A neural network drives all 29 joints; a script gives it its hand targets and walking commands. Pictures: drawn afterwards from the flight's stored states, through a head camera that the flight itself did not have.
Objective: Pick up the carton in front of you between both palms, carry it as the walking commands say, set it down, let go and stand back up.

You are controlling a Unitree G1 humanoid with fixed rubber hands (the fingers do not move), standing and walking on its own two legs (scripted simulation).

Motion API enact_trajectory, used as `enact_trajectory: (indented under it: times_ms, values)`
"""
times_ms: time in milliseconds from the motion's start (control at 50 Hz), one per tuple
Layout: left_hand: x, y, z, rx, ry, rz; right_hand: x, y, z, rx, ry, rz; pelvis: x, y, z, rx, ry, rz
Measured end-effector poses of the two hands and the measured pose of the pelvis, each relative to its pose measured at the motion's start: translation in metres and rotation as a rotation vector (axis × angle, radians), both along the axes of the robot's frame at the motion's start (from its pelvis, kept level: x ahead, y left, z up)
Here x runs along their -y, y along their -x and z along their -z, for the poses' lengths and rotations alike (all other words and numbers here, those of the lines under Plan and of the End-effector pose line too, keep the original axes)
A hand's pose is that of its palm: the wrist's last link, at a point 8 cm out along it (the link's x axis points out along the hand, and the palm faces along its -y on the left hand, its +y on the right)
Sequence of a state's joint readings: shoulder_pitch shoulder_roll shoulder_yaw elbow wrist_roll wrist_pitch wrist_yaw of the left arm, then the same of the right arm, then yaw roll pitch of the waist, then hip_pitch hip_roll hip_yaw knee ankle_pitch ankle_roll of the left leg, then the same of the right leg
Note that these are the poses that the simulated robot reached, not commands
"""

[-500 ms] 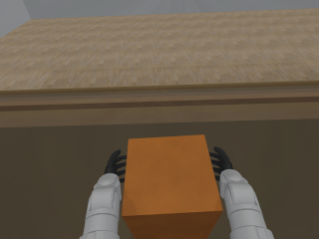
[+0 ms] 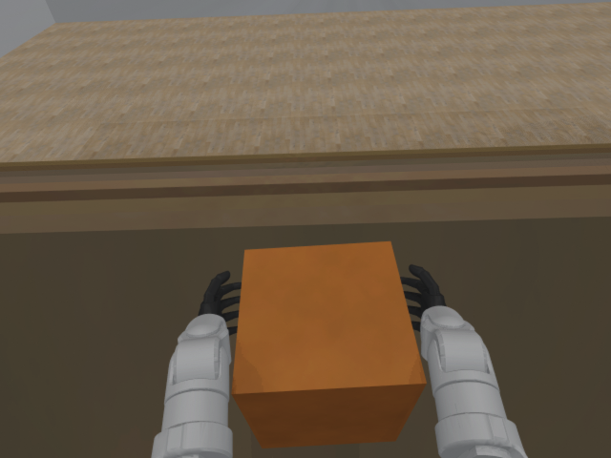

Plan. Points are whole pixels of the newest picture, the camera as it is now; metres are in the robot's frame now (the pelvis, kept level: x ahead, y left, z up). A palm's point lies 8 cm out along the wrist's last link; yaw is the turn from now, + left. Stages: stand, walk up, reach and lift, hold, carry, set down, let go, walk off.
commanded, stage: reach and lift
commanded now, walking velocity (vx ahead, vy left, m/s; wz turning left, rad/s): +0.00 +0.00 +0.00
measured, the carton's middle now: (323, 349) +0.29 +0.00 -0.04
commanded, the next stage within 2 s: hold in 0.46 s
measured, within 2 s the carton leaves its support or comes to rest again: neither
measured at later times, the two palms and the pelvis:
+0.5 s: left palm (210, 318) +0.30 +0.15 +0.04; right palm (433, 311) +0.30 -0.15 +0.04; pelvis +0.01 +0.00 +0.00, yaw +0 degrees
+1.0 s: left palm (207, 318) +0.29 +0.15 +0.06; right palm (436, 310) +0.29 -0.15 +0.05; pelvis +0.00 +0.00 +0.00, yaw +0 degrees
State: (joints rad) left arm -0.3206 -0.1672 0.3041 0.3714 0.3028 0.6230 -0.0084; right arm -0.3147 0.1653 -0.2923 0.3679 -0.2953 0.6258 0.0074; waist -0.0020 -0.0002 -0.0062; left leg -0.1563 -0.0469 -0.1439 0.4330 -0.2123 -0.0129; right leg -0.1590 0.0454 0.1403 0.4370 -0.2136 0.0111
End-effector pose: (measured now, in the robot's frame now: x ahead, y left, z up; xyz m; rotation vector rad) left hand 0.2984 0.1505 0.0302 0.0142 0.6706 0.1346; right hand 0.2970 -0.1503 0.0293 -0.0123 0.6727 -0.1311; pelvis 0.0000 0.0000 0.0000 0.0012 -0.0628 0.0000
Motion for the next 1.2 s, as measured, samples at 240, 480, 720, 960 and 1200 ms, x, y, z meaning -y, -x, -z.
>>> enact_trajectory:
  times_ms: [240,480,720,960,1200]
  values:
    - [-0.001,-0.003,-0.005,-0.005,-0.015,0.01,-0.001,-0.004,-0.005,-0.005,0.018,-0.013,0.0,-0.011,-0.003,0.007,0.0,-0.001]
    - [-0.001,-0.002,-0.011,-0.002,-0.018,0.014,-0.001,-0.002,-0.011,-0.003,0.021,-0.014,-0.001,-0.014,-0.004,0.021,0.0,0.001]
    - [-0.001,0.005,-0.026,0.012,-0.01,0.007,-0.001,0.004,-0.026,0.011,0.014,-0.01,-0.001,-0.008,-0.005,0.055,0.001,0.0]
    - [-0.001,0.007,-0.026,0.014,-0.002,-0.001,-0.001,0.006,-0.025,0.013,0.004,-0.004,0.0,0.0,-0.003,0.059,0.001,0.0]
    - [-0.001,0.003,-0.026,0.014,-0.006,0.003,-0.001,0.003,-0.026,0.013,0.01,-0.006,0.0,-0.004,-0.004,0.058,0.001,0.001]
